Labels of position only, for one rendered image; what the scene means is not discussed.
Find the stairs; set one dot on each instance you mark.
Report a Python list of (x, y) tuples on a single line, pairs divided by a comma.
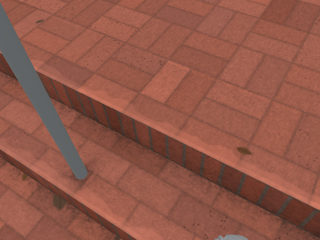
[(141, 184)]

